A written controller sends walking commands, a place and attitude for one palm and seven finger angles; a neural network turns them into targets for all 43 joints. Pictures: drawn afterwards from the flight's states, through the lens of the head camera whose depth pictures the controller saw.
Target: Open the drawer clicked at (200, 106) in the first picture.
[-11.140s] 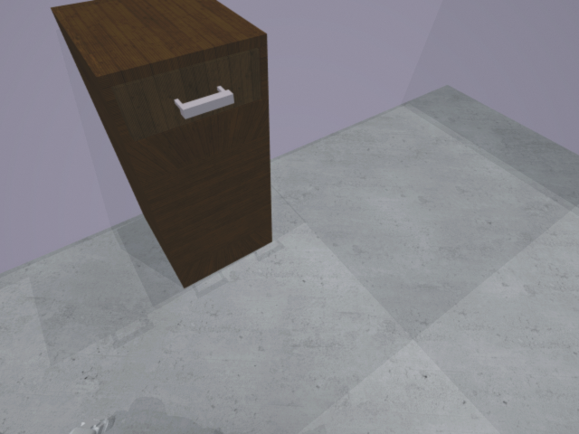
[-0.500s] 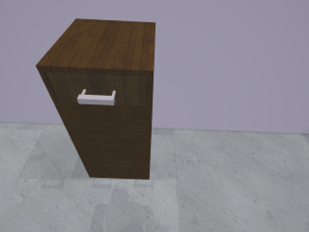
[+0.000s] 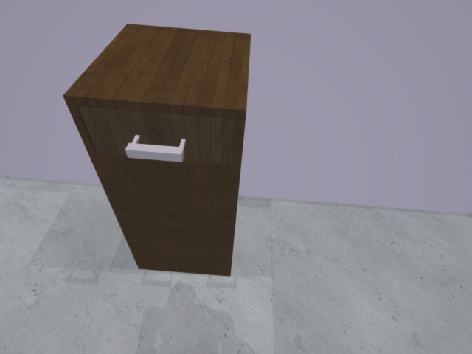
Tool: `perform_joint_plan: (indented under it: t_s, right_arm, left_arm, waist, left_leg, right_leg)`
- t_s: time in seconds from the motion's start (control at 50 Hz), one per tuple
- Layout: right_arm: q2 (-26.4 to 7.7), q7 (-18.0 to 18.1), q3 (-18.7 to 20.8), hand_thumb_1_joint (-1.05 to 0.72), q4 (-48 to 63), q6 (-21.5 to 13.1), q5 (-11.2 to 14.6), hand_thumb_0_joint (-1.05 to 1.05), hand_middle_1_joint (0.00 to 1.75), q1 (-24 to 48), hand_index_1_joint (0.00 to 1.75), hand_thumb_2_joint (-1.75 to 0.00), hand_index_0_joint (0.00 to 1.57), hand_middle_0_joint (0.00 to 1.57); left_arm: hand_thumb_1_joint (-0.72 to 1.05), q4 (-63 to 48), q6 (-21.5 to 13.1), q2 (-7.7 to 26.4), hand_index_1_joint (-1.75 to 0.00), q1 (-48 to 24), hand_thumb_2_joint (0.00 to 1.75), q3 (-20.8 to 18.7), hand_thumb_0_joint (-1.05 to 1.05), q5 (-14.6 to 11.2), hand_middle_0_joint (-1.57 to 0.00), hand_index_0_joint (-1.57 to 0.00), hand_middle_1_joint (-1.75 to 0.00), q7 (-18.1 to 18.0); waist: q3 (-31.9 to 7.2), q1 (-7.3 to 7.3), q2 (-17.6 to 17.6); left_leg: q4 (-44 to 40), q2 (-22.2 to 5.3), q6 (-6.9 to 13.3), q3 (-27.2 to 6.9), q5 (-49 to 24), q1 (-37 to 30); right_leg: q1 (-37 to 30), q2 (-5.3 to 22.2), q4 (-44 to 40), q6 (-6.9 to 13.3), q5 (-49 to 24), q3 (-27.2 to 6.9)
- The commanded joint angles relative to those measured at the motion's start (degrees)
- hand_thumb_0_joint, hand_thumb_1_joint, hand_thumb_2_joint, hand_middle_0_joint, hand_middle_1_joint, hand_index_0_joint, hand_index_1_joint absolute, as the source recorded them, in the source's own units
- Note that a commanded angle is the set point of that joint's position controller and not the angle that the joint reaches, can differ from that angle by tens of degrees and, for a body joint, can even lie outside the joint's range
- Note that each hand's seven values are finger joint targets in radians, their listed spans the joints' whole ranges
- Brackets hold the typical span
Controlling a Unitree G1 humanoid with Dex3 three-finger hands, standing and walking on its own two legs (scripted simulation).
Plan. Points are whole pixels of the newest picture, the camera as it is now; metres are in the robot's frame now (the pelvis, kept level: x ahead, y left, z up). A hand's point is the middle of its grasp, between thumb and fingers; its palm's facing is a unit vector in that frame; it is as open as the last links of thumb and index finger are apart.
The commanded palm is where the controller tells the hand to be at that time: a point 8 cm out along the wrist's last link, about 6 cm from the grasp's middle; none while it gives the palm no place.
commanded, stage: come to a stop and stand still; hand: left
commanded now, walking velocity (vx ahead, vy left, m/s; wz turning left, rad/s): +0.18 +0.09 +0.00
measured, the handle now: (157, 146) +0.56 +0.23 +0.01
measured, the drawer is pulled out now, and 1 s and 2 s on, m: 0.00 0.00 0.00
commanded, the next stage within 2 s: look again from close up in 1.56 s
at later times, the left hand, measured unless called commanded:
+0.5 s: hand out of the picture +0.11 +0.20 -0.17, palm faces +0.06 -0.98 -0.21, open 7.3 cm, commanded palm none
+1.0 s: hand out of the picture +0.01 +0.14 -0.17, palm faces +0.08 -0.99 -0.13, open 7.4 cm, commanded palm none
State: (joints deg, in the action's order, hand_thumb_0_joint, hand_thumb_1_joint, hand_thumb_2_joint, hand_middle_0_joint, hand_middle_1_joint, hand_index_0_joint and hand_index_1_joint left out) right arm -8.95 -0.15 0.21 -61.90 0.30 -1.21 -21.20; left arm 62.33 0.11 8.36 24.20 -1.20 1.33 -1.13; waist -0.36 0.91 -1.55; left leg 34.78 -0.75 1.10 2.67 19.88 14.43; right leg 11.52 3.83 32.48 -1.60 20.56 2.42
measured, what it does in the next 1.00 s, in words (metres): steps on the spot: right foot, then right foot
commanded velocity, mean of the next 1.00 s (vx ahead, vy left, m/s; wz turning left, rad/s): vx -0.02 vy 0.02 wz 0.00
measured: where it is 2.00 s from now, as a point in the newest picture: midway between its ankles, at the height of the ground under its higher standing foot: outside the picture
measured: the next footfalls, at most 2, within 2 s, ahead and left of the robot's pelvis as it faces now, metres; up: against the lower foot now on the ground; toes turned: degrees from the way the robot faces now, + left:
right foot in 0.22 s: +0.08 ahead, -0.10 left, +0.00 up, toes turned -9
right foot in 0.70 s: +0.05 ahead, -0.09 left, +0.00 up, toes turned +4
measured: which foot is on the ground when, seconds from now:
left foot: down 0.00-1.00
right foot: down 0.00-0.02, up 0.04-0.20, down 0.22-0.44, up 0.46-0.68, down 0.70-1.00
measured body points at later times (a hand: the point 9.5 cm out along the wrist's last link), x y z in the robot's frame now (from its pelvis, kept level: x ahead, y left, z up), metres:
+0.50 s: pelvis +0.06 +0.02 +0.00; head +0.08 +0.03 +0.45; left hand +0.10 +0.25 -0.15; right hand +0.06 -0.20 -0.15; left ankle +0.04 +0.11 -0.73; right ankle +0.03 -0.09 -0.71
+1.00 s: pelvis +0.04 -0.01 +0.01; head +0.04 +0.00 +0.46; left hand +0.01 +0.19 -0.16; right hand +0.03 -0.24 -0.15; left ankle +0.04 +0.11 -0.73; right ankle +0.01 -0.10 -0.73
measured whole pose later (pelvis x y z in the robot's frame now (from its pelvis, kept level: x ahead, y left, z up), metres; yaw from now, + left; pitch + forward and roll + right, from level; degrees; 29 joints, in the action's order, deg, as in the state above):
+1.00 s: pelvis +0.04 -0.01 +0.01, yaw +1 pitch -1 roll +0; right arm -8.7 0.6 -0.1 -64.3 0.7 -1.1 -18.9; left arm 62.4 0.0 7.1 21.3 -0.4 0.8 -1.1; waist -0.1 0.6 -1.1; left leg 29.4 -2.7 -0.6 3.3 15.8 12.5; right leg 8.0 -1.2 26.6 2.6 17.7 5.1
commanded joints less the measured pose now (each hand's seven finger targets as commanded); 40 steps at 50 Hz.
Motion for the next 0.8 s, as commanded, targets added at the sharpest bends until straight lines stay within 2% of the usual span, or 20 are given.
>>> perform_joint_plan:
  t_s: [0.0,0.04,0.08,0.14,0.16,0.18,0.2,0.22,0.3,0.34,0.36,0.4,0.42,0.44,0.46,0.56,0.64,0.68,0.74,0.78]
  right_arm:
    - [-8.14,0.92,1.49,-0.90,0.24,-2.57,-0.05,0.00,0.30,-8.63,0.30,-0.90,0.20,0.20]
    - [-7.59,1.56,1.49,-0.90,-0.15,-2.94,-0.11,0.00,0.30,-11.13,0.30,-0.90,0.20,0.20]
    - [-6.53,1.64,0.87,-0.90,-0.05,-3.51,-0.31,0.00,0.30,-9.49,0.30,-0.90,0.20,0.20]
    - [-5.80,2.26,0.32,-0.90,1.13,-3.53,0.05,0.00,0.30,-3.61,0.30,-0.90,0.20,0.20]
    - [-5.34,2.43,0.26,-0.90,1.27,-3.59,0.63,0.00,0.30,-2.73,0.30,-0.90,0.20,0.20]
    - [-3.56,2.53,0.01,-0.90,1.53,-3.79,1.21,0.00,0.30,-3.02,0.30,-0.90,0.20,0.20]
    - [-2.21,2.50,-0.32,-0.90,1.65,-3.48,1.45,0.00,0.30,-3.24,0.30,-0.90,0.20,0.20]
    - [-1.37,2.60,0.10,-0.90,1.07,-2.87,1.57,0.00,0.30,-4.94,0.30,-0.90,0.20,0.20]
    - [0.07,2.53,0.51,-0.90,0.84,-0.62,1.58,0.00,0.30,-2.45,0.30,-0.90,0.20,0.20]
    - [0.34,2.24,1.03,-0.90,-0.03,-0.47,1.51,0.00,0.30,-3.80,0.30,-0.90,0.20,0.20]
    - [-0.57,2.24,1.28,-0.90,-0.75,-0.58,1.28,0.00,0.30,-5.30,0.30,-0.90,0.20,0.20]
    - [-5.48,2.59,2.03,-0.90,0.21,-0.62,0.38,0.00,0.30,-4.28,0.30,-0.90,0.20,0.20]
    - [-6.27,2.41,2.39,-0.90,1.08,-0.40,0.20,0.00,0.30,-3.01,0.30,-0.90,0.20,0.20]
    - [-5.87,2.71,2.13,-0.90,1.40,-0.60,0.12,0.00,0.30,-0.62,0.30,-0.90,0.20,0.20]
    - [-5.50,3.00,2.02,-0.90,1.81,-0.59,-0.01,0.00,0.30,0.60,0.30,-0.90,0.20,0.20]
    - [-7.34,2.81,2.44,-0.90,4.11,-0.78,-0.31,0.00,0.30,4.59,0.30,-0.90,0.20,0.20]
    - [-7.23,2.30,2.60,-0.90,4.18,-0.60,0.15,0.00,0.30,5.64,0.30,-0.90,0.20,0.20]
    - [-3.07,1.68,1.53,-0.90,4.35,-0.21,0.75,0.00,0.30,5.35,0.30,-0.90,0.20,0.20]
    - [-2.97,0.97,1.00,-0.90,2.29,0.27,-0.03,0.00,0.30,4.59,0.30,-0.90,0.20,0.20]
    - [-3.36,0.76,0.69,-0.90,1.12,-0.18,-0.07,0.00,0.30,3.83,0.30,-0.90,0.20,0.20]
  left_arm:
    - [0.90,-3.67,-1.47,3.08,-0.30,0.38,0.90,-1.03,0.00,0.36,-0.20,-0.20,-0.30,0.27]
    - [0.90,-5.49,-2.18,1.95,-0.30,-3.70,0.90,-0.45,0.00,0.53,-0.20,-0.20,-0.30,0.24]
    - [0.90,-6.04,-2.85,1.21,-0.30,-5.47,0.90,-0.50,0.00,0.00,-0.20,-0.20,-0.30,0.56]
    - [0.90,-3.86,-3.05,-0.57,-0.30,-0.27,0.90,-0.45,0.00,-0.41,-0.20,-0.20,-0.30,0.66]
    - [0.90,-2.67,-3.26,0.26,-0.30,2.75,0.90,-0.57,0.00,-0.37,-0.20,-0.20,-0.30,0.40]
    - [0.90,-1.58,-3.64,3.38,-0.30,5.49,0.90,-1.09,0.00,-0.42,-0.20,-0.20,-0.30,-0.25]
    - [0.90,-0.76,-3.75,6.32,-0.30,6.28,0.90,-1.36,0.00,-0.69,-0.20,-0.20,-0.30,-0.79]
    - [0.90,-0.97,-3.37,8.16,-0.30,5.46,0.90,-1.32,0.00,-0.77,-0.20,-0.20,-0.30,-0.98]
    - [0.90,-2.87,-2.04,6.44,-0.30,-1.41,0.90,-1.03,0.00,-0.06,-0.20,-0.20,-0.30,-2.22]
    - [0.90,-4.20,-1.25,7.30,-0.30,-3.69,0.90,-1.78,0.00,-0.35,-0.20,-0.20,-0.30,-2.39]
    - [0.90,-5.13,-0.73,7.86,-0.30,-4.78,0.90,-2.16,0.00,-0.85,-0.20,-0.20,-0.30,-2.38]
    - [0.90,-7.69,0.15,4.80,-0.30,-5.93,0.90,-1.79,0.00,-1.49,-0.20,-0.20,-0.30,-2.07]
    - [0.90,-8.19,0.50,4.01,-0.30,-6.59,0.90,-1.73,0.00,-0.94,-0.20,-0.20,-0.30,-2.26]
    - [0.90,-8.08,1.10,4.03,-0.30,-7.21,0.90,-1.79,0.00,-0.86,-0.20,-0.20,-0.30,-2.09]
    - [0.90,-8.04,1.48,4.38,-0.30,-8.56,0.90,-1.90,0.00,-0.87,-0.20,-0.20,-0.30,-1.86]
    - [0.90,-7.11,1.31,2.24,-0.30,-6.97,0.90,-1.35,0.00,-0.51,-0.20,-0.20,-0.30,-1.04]
    - [0.90,-5.52,0.24,3.09,-0.30,-3.37,0.90,-1.18,0.00,-0.24,-0.20,-0.20,-0.30,-0.74]
    - [0.90,-5.04,-0.92,6.35,-0.30,-4.55,0.90,-0.74,0.00,0.01,-0.20,-0.20,-0.30,-0.83]
    - [0.90,-4.76,-1.40,6.60,-0.30,-6.74,0.90,-0.43,0.00,-0.16,-0.20,-0.20,-0.30,-0.60]
    - [0.90,-4.38,-1.47,6.64,-0.30,-5.88,0.90,-0.47,0.00,-0.34,-0.20,-0.20,-0.30,-0.42]
  waist:
    - [7.00,-2.72,12.73]
    - [8.67,-3.83,15.21]
    - [6.99,-2.97,10.53]
    - [2.97,1.04,6.03]
    - [0.32,2.26,2.89]
    - [-2.73,2.74,-2.94]
    - [-3.19,1.95,-7.78]
    - [-3.99,0.77,-6.61]
    - [2.52,-0.03,-11.85]
    - [0.95,-1.25,-7.34]
    - [-0.48,-1.88,-3.86]
    - [-1.09,-1.02,11.89]
    - [-0.04,-1.08,13.46]
    - [1.73,-0.85,16.01]
    - [3.10,-1.19,12.76]
    - [0.08,-0.38,8.04]
    - [-2.94,0.63,3.45]
    - [-1.33,-1.31,-7.56]
    - [3.06,-1.98,-10.43]
    - [5.90,-1.49,-6.73]
  left_leg:
    - [-16.85,-10.23,6.28,-13.94,1.73,-4.24]
    - [-19.56,-14.84,11.78,-19.98,-10.10,-10.05]
    - [-16.76,-15.38,13.43,-17.04,-24.27,-10.43]
    - [-10.12,-10.40,8.61,-6.11,-36.22,-4.97]
    - [-6.33,-8.06,5.81,-3.66,-33.65,-2.54]
    - [-2.94,-5.54,2.87,-1.71,-25.00,3.69]
    - [-0.62,-2.23,0.40,-0.06,-8.22,8.03]
    - [2.80,-0.85,-0.65,-0.25,6.43,6.90]
    - [4.16,-1.91,-1.05,-0.11,9.02,8.21]
    - [-5.43,-1.42,-1.39,1.88,-1.62,4.76]
    - [-10.23,-2.15,-1.15,1.87,-17.87,-0.27]
    - [-10.26,-13.71,4.77,-7.96,-56.37,-7.56]
    - [-12.04,-15.85,7.83,-7.53,-59.85,-7.52]
    - [-13.63,-16.80,10.20,-9.45,-59.10,-6.53]
    - [-14.24,-17.22,11.41,-10.49,-55.36,-4.71]
    - [-13.85,-15.15,10.26,-7.36,-43.71,-6.12]
    - [-10.47,-11.43,5.77,-5.48,-22.93,-3.52]
    - [-7.05,-3.32,0.51,0.19,-1.91,0.15]
    - [-5.78,-1.88,-0.33,1.18,-1.64,-3.07]
    - [-5.47,-1.67,0.00,1.06,-2.86,-1.33]
  right_leg:
    - [12.93,-2.31,5.91,4.03,4.64,4.33]
    - [22.57,-2.52,17.24,4.26,11.24,3.77]
    - [21.71,-0.62,18.31,4.59,11.40,2.32]
    - [4.79,-1.49,-0.68,3.16,-2.87,4.14]
    - [-2.90,-0.66,-6.55,2.58,-14.47,2.78]
    - [-12.73,4.94,-5.92,3.59,-31.12,-4.33]
    - [-15.44,13.68,-6.11,7.61,-48.82,-12.03]
    - [-14.24,18.84,-6.63,12.16,-59.18,-12.31]
    - [-9.13,15.08,-5.03,12.30,-68.68,-5.13]
    - [-9.79,12.35,-0.85,10.20,-63.76,-2.70]
    - [-6.98,10.09,1.95,8.13,-54.71,-1.30]
    - [3.54,1.11,5.98,2.37,-14.41,3.81]
    - [5.16,-0.93,11.40,2.61,4.08,2.79]
    - [7.50,-1.28,15.68,2.22,10.92,0.72]
    - [8.15,-0.98,17.71,2.37,11.91,-0.72]
    - [6.09,-1.33,10.05,1.58,3.63,0.22]
    - [-2.79,-1.07,-7.31,1.49,-8.75,-0.69]
    - [-1.61,7.99,-15.57,4.46,-11.09,-11.43]
    - [5.93,6.75,-20.44,6.86,2.99,-11.73]
    - [5.77,6.61,-20.87,7.38,6.02,-11.84]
